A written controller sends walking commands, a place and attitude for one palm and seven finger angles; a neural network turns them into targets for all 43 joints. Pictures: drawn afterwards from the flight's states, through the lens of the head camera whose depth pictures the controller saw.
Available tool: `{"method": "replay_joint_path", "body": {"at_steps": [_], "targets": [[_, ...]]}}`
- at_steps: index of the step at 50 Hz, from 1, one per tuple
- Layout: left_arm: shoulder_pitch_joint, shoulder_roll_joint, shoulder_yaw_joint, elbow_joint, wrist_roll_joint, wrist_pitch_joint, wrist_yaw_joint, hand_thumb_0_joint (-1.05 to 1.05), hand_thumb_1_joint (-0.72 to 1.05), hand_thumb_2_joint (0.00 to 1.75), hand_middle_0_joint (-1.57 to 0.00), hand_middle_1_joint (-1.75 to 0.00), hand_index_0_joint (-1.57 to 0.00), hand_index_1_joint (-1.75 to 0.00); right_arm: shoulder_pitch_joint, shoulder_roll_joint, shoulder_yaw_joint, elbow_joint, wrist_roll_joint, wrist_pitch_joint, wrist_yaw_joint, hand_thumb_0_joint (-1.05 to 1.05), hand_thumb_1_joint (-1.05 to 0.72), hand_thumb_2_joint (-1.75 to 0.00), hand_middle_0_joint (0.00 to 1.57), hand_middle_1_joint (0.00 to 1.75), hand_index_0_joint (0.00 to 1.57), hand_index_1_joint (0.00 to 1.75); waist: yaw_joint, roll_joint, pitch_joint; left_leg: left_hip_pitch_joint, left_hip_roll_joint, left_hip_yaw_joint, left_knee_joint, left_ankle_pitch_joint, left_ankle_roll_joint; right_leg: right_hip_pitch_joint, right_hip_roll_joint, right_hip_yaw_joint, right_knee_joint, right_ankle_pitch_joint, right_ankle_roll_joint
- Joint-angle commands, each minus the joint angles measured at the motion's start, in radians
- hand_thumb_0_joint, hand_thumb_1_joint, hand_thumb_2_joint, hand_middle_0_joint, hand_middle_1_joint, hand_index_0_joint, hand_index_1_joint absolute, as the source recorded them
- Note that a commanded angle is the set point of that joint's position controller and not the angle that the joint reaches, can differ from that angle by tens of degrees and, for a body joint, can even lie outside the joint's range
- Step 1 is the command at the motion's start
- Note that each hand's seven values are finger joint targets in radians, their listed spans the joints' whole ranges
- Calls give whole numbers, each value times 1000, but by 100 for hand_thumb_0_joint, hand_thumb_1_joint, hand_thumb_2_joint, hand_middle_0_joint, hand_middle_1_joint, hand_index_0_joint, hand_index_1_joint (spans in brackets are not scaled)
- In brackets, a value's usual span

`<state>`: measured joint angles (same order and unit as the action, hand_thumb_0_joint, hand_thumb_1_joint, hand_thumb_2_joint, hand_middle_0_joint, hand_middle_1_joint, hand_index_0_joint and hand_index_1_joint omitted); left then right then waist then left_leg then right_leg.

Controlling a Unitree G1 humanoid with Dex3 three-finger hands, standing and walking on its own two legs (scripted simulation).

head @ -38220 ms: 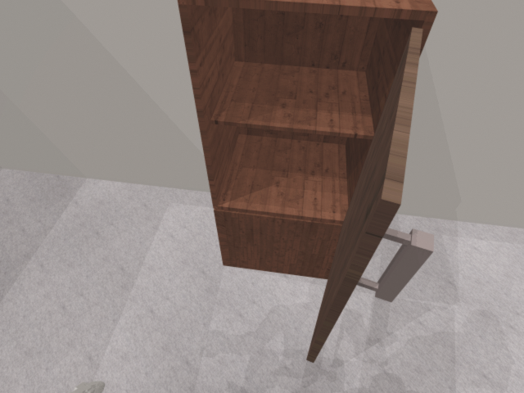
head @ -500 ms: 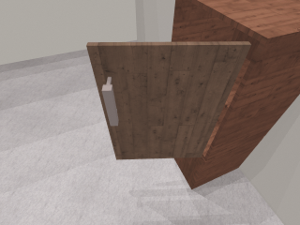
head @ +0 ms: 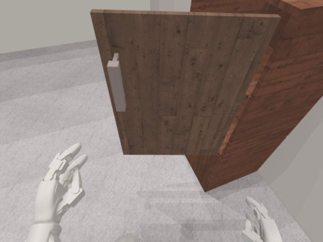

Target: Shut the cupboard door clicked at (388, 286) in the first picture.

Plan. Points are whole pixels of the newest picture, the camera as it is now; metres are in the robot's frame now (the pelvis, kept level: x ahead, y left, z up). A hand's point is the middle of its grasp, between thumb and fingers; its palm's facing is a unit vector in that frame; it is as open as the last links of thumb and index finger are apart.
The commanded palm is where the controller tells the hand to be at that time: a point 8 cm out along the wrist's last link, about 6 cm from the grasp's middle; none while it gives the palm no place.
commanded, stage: raise the hand and make a fist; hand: left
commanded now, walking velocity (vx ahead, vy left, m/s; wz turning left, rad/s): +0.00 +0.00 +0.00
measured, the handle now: (118, 83) +0.49 +0.14 +0.14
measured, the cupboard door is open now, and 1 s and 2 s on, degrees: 69 69 69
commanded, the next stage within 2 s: bring the fist close to the handle in 1.64 s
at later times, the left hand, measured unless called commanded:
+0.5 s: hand (74, 193) +0.22 +0.20 +0.05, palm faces +0.05 -1.00 -0.03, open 4.4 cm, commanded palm +0.18 +0.25 +0.07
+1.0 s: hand (56, 181) +0.22 +0.22 +0.11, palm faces +0.06 -1.00 -0.03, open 3.1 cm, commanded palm +0.20 +0.27 +0.12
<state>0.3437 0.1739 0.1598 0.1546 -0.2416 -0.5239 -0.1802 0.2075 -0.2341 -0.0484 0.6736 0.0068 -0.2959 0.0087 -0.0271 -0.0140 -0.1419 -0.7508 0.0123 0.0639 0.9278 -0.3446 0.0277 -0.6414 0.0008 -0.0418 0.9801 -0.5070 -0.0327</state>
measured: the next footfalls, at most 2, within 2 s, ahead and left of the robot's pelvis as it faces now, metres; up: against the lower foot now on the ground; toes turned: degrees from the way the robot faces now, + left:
none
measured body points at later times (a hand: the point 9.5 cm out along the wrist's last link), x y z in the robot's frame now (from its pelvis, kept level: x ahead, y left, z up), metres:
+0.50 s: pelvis +0.01 +0.00 -0.01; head +0.06 +0.00 +0.44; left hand +0.21 +0.25 +0.06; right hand +0.18 -0.22 -0.09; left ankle +0.07 +0.11 -0.68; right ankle -0.01 -0.10 -0.68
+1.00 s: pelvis +0.01 +0.02 +0.02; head +0.03 +0.03 +0.47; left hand +0.21 +0.27 +0.11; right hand +0.22 -0.18 -0.04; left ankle +0.07 +0.11 -0.68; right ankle -0.01 -0.10 -0.68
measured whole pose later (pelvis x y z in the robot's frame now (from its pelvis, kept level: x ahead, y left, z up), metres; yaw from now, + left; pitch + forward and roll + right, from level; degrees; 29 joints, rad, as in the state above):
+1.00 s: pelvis +0.01 +0.02 +0.02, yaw +2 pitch +6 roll -3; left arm 0.40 0.26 0.15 -0.19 -0.29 -0.20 -0.20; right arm 0.23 -0.22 0.06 0.51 0.05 -0.22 -0.05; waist 0.03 0.04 -0.09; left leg -0.63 0.01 0.02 0.88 -0.36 0.05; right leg -0.46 0.01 -0.08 0.83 -0.47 -0.01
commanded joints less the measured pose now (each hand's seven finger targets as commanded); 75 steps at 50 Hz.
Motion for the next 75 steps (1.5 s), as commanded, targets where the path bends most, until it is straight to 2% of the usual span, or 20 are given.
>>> {"method": "replay_joint_path", "body": {"at_steps": [1,3,5,8,9,11,14,15,19,24,28,34,37,47,54,55,62,64,74,75], "targets": [[197,181,120,-139,-70,-51,-151,0,90,90,-46,-58,-46,-58,-119,-139,-46,-277,23,-11,-7,0,-90,-90,20,30,20,30,116,49,-106,15,-33,-46,26,-17,-22,-100,-12,99,-111,-9,-4],[106,210,134,-280,-93,12,-127,0,90,90,-49,-62,-49,-62,-108,-130,-35,-322,35,0,-32,0,-90,-90,20,30,20,30,93,64,-120,18,-30,-50,36,-81,-10,-105,-17,149,-182,-152,12],[-34,218,114,-440,-93,11,-82,0,90,90,-53,-66,-53,-66,-82,-123,-23,-327,32,-4,-54,0,-90,-90,20,30,20,30,42,47,-119,13,-17,-71,77,-113,3,-146,-18,188,-219,-215,28],[-107,202,58,-550,-64,-44,-44,0,90,90,-58,-72,-58,-72,-42,-115,-8,-291,23,-30,-75,0,-90,-90,20,30,20,30,-2,94,-99,57,0,-93,99,-74,11,-185,-3,161,-204,-148,19],[-150,198,29,-571,-63,-57,-49,0,90,90,-60,-74,-60,-74,-38,-120,-1,-278,20,-39,-82,0,-90,-90,20,30,20,30,-22,79,-98,45,3,-101,116,-67,16,-194,2,160,-188,-118,24],[-77,182,15,-477,-64,-39,-79,0,90,90,-64,-78,-64,-78,-21,-123,2,-250,22,-45,-90,0,-90,-90,20,30,20,30,-27,55,-84,31,9,-110,117,-54,15,-191,4,146,-181,-64,30],[-9,206,45,-369,-77,60,-133,0,90,90,-69,-84,-69,-84,-23,-125,6,-245,34,-32,-98,0,-90,-90,20,30,20,30,4,56,-85,11,6,-113,100,-25,14,-125,-4,162,-199,-7,46],[13,207,55,-382,-82,97,-142,0,90,90,-71,-86,-71,-86,-19,-121,5,-252,37,-26,-97,0,-90,-90,20,30,20,30,16,55,-126,32,5,-109,86,3,12,-80,-10,154,-202,35,47],[106,244,168,-407,-105,200,-106,0,90,90,-79,-94,-79,-94,-36,-100,1,-275,35,6,-97,0,-90,-90,20,30,20,30,83,31,-200,102,-1,-112,22,114,5,61,-15,122,-191,248,61],[138,196,136,-458,-94,157,-51,0,90,90,-88,-104,-88,-104,-28,-94,1,-273,22,20,-83,0,-90,-90,20,30,20,30,74,0,-165,177,-2,-113,-33,207,4,56,12,29,-145,421,48],[132,168,80,-474,-91,121,-54,0,90,90,-95,-112,-95,-112,-13,-113,1,-276,22,13,-74,0,-90,-90,20,30,20,30,49,19,-144,205,0,-114,-58,163,3,4,22,5,-154,318,34],[97,206,85,-563,-81,132,-42,0,90,90,-106,-124,-106,-124,-4,-126,5,-285,29,15,-74,0,-90,-90,20,30,20,30,58,82,-180,277,2,-120,-98,190,4,45,33,-11,-166,306,13],[70,183,56,-576,-74,154,-27,0,90,90,-112,-130,-112,-130,-7,-123,15,-296,32,22,-73,0,-90,-90,20,30,20,30,45,82,-132,296,10,-131,-137,147,0,30,38,-29,-185,262,12],[-19,186,45,-566,-62,267,-16,0,90,90,-130,-150,-130,-150,-25,-123,46,-309,43,35,-76,0,-90,-90,20,30,20,30,45,98,-64,360,17,-151,-242,49,-3,87,41,-35,-272,205,8],[-107,231,85,-553,-66,311,-17,0,90,90,-130,-150,-130,-150,-44,-128,60,-287,43,21,-80,0,-90,-90,20,30,20,30,50,84,-40,398,14,-152,-291,33,-1,143,36,-27,-332,198,8],[-121,206,60,-571,-63,315,-20,0,90,90,-130,-150,-130,-150,-48,-122,62,-288,46,19,-79,0,-90,-90,20,30,20,30,47,105,-52,413,14,-146,-298,34,-1,149,34,-30,-337,194,9],[-177,216,76,-543,-71,364,-19,0,90,90,-130,-150,-130,-150,-66,-125,65,-263,52,-3,-82,0,-90,-90,20,30,20,30,52,79,-21,444,9,-132,-336,43,0,187,28,-23,-395,193,14],[-136,226,100,-491,-78,378,-20,0,90,90,-130,-150,-130,-150,-61,-131,62,-255,50,-6,-82,0,-90,-90,20,30,20,30,58,17,-7,433,8,-129,-335,61,2,205,25,-18,-410,205,16],[-149,238,114,-515,-63,337,-3,0,90,90,-130,-150,-130,-150,-56,-130,52,-246,42,-15,-74,0,-90,-90,20,30,20,30,54,37,-15,448,0,-100,-316,107,4,214,18,5,-420,233,23],[-157,210,87,-527,-62,332,-5,0,90,90,-130,-150,-130,-150,-63,-124,53,-250,44,-16,-72,0,-90,-90,20,30,20,30,50,51,-17,452,-4,-93,-314,113,5,215,15,9,-420,241,23]]}}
